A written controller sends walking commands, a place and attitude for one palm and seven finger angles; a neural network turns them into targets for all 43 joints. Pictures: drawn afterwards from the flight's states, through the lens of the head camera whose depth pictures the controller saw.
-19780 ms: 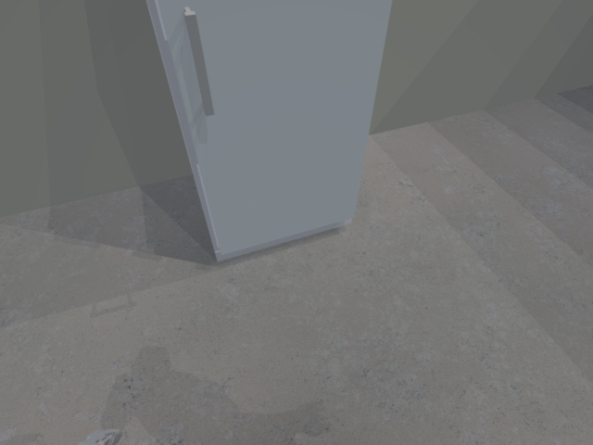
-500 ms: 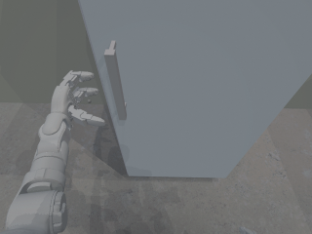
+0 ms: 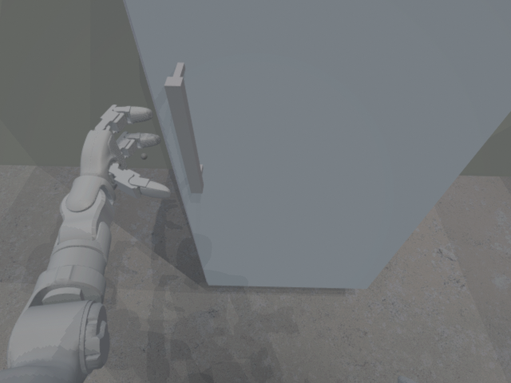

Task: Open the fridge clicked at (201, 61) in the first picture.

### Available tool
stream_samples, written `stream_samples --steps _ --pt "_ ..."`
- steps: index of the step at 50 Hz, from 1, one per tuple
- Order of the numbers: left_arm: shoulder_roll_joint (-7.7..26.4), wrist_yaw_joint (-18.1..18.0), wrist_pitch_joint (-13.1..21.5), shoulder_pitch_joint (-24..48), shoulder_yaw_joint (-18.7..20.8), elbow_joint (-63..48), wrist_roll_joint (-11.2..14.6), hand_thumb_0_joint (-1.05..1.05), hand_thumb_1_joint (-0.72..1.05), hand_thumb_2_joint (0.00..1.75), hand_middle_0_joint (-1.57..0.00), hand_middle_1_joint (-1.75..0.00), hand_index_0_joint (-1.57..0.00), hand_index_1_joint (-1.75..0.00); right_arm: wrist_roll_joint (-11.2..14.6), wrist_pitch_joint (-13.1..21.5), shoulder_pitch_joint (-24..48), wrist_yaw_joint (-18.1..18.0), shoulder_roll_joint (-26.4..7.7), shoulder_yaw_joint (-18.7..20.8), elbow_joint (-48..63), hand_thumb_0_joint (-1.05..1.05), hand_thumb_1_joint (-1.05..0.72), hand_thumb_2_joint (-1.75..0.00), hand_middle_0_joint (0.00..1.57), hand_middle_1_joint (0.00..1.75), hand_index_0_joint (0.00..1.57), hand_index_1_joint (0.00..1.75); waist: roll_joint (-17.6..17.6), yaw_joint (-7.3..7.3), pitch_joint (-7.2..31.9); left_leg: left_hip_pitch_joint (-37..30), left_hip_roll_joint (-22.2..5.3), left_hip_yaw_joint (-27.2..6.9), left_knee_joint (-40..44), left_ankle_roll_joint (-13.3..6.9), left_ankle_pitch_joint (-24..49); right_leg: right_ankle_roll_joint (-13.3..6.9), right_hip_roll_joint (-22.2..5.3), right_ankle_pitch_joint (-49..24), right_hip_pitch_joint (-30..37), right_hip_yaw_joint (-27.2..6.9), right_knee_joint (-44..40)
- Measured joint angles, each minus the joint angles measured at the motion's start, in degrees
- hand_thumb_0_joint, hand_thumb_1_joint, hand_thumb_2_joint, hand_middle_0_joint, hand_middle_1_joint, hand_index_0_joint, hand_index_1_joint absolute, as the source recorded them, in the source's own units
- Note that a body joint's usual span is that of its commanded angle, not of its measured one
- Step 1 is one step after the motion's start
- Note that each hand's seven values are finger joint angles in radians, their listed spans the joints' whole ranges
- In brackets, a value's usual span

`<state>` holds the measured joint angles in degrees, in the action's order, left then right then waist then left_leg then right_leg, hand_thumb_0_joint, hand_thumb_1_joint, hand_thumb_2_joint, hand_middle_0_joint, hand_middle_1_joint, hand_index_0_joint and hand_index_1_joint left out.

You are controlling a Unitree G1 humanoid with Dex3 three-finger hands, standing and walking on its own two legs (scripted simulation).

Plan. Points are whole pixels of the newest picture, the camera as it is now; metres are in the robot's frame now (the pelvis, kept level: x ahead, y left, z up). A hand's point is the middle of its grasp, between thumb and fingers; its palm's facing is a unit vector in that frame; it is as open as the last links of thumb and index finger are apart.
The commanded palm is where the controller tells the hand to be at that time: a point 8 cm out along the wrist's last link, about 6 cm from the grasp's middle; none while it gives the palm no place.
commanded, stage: feel for the door with the fingertips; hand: left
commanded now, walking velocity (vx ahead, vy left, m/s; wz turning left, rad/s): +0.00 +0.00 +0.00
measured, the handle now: (189, 136) +0.49 +0.11 +0.11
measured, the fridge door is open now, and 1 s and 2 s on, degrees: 0 0 0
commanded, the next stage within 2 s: slide the fingers in behind the handle in 0.74 s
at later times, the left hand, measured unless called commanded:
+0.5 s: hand (170, 151) +0.44 +0.14 +0.12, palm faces -0.01 -1.00 -0.03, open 14.0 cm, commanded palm +0.42 +0.19 +0.12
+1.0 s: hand (170, 148) +0.45 +0.14 +0.12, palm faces -0.04 -1.00 +0.00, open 13.8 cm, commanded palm +0.42 +0.19 +0.12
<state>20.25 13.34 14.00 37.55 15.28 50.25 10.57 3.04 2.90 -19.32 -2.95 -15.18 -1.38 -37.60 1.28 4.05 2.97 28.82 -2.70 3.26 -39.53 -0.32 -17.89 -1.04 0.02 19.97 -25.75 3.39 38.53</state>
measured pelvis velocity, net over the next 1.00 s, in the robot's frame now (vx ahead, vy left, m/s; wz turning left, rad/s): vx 0.00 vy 0.00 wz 0.00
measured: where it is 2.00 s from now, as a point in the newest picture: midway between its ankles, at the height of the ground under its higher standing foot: outside the picture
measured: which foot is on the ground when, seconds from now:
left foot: down 0.00-1.00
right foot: down 0.00-1.00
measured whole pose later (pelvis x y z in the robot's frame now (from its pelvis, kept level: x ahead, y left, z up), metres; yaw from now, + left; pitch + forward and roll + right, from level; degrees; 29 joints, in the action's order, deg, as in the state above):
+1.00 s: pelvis +0.00 +0.00 +0.00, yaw +0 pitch +8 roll -1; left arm 17.1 9.4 15.6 42.9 13.3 55.6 9.1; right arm 2.4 2.4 -19.9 -1.8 -15.1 -0.7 -38.8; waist 1.7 4.8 3.6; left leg 30.7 -2.7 3.2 -40.2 -0.2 -17.9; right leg -1.2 0.0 20.2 -27.8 3.3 39.7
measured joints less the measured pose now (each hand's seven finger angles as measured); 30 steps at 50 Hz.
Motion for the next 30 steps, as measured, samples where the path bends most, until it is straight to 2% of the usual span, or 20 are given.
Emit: stream_samples --steps 7,11,16,22,30 --pt "-2.94 -0.35 -1.44 0.50 -3.39 -0.73 1.01 -0.01 -0.51 0.30 -0.30 -1.20 -0.30 -1.20 0.10 0.21 0.11 0.48 -0.21 0.43 -0.53 0.01 -0.90 -0.89 0.20 0.30 0.20 0.30 0.66 -0.52 0.75 0.14 0.29 -0.30 0.02 -0.05 -0.10 0.10 -0.26 0.20 0.04 0.29 -0.06" --pt "-5.17 -2.78 -1.92 0.47 -3.74 -1.15 0.03 -0.01 -0.51 0.30 -0.30 -1.20 -0.30 -1.20 -0.21 0.27 0.91 0.95 0.14 0.41 -0.15 0.01 -0.90 -0.89 0.20 0.30 0.20 0.29 0.56 -0.23 0.70 0.16 0.36 0.00 0.06 -0.06 -0.13 0.12 -0.35 0.37 -0.30 -0.02 0.33" --pt "-6.71 -5.87 -0.85 -1.04 -3.49 -3.67 -1.61 -0.01 -0.50 0.30 -0.30 -1.20 -0.30 -1.20 -0.68 0.45 1.22 1.51 0.92 0.39 0.55 0.01 -0.90 -0.89 0.20 0.30 0.20 0.30 0.27 0.03 0.73 -0.22 0.17 0.60 0.26 0.08 -0.26 0.01 -0.18 0.55 -0.44 -0.64 0.65" --pt "-5.31 -6.55 -0.78 -0.42 -2.62 -2.69 -2.54 -0.01 -0.50 0.30 -0.31 -1.20 -0.31 -1.20 -0.69 -0.19 1.17 1.36 1.25 0.05 0.35 0.01 -0.90 -0.89 0.20 0.30 0.20 0.30 0.25 0.21 0.55 -0.86 -0.07 0.55 0.44 0.32 -0.35 -0.23 0.08 0.67 0.16 -0.62 0.52" --pt "-4.19 -4.67 -1.37 2.18 -3.16 0.42 -0.82 -0.01 -0.50 0.30 -0.30 -1.20 -0.30 -1.20 -0.36 -0.50 0.40 0.94 0.40 0.32 -0.71 0.01 -0.90 -0.89 0.20 0.30 0.20 0.30 0.61 -0.29 0.46 -0.72 0.03 -0.15 0.73 0.45 -0.01 -0.37 0.05 0.49 0.41 0.07 0.00"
